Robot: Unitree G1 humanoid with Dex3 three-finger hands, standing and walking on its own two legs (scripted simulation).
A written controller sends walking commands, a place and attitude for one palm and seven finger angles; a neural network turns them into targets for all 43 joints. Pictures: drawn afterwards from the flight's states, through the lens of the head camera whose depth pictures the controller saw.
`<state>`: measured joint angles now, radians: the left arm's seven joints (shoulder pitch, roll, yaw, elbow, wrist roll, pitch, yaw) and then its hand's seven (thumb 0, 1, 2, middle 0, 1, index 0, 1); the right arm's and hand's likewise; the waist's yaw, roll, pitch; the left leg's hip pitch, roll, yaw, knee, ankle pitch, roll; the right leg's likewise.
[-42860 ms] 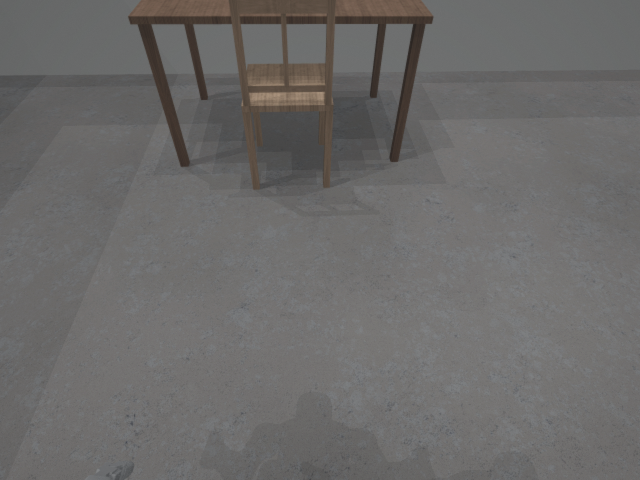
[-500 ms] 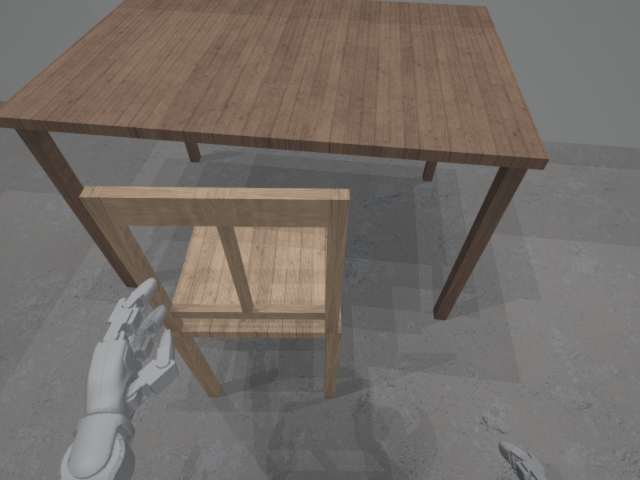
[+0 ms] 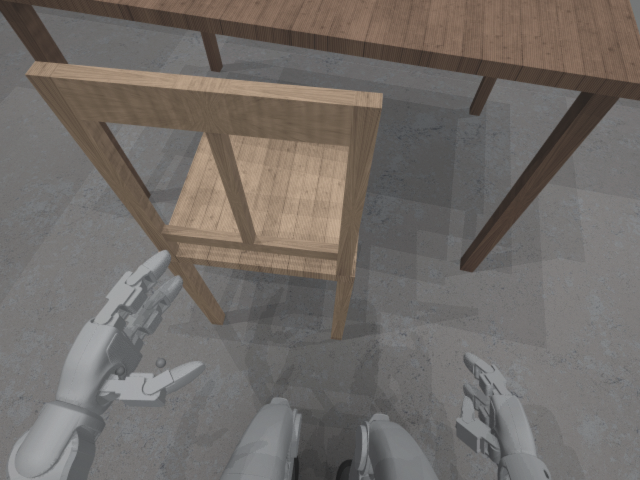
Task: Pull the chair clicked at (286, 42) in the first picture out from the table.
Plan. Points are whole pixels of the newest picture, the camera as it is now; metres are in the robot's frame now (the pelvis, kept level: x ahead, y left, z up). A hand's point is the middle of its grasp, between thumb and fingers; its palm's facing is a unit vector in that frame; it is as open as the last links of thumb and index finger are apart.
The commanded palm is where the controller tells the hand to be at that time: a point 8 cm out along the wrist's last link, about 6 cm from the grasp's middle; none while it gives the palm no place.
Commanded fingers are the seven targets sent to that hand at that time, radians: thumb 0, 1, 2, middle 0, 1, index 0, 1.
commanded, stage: raise the hand toward the chair's back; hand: left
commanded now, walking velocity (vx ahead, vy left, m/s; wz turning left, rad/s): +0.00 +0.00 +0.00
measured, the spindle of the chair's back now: (235, 193) +0.48 +0.17 +0.00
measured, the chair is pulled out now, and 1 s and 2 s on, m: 0.13 0.13 0.13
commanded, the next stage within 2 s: aim the fingers beside a spindle in 1.34 s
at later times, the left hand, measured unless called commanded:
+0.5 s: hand (91, 342) +0.23 +0.25 +0.08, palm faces +0.04 -1.00 -0.05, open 16.2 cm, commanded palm +0.21 +0.29 +0.07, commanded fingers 0.00 -0.50 0.30 -0.06 -0.08 -0.06 -0.08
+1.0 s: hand (108, 325) +0.26 +0.24 +0.07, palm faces -0.04 -1.00 -0.02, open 16.9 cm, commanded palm +0.23 +0.30 +0.08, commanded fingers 0.00 -0.50 0.30 -0.06 -0.08 -0.06 -0.08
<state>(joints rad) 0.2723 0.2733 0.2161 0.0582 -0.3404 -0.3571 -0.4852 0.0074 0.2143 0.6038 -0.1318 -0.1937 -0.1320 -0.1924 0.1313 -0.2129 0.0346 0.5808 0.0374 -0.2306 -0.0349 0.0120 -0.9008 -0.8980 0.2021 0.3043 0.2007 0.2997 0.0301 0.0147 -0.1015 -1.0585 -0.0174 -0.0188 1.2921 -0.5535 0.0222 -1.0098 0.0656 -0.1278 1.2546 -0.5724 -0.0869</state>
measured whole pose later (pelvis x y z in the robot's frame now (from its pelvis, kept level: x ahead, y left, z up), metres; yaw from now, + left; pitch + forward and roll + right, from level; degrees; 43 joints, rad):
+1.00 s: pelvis +0.01 +0.04 +0.03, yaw -1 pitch +16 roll -4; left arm 0.28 0.30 0.20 0.02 -0.31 -0.30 -0.31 -0.01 -0.50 0.30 -0.06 -0.08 -0.06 -0.08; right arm 0.23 -0.26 0.03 0.56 0.02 -0.21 -0.04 0.01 -0.90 -0.90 0.20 0.30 0.20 0.30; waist 0.00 0.03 -0.12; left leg -0.94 -0.03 0.00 1.17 -0.52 0.08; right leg -0.87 0.06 -0.10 1.10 -0.51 -0.04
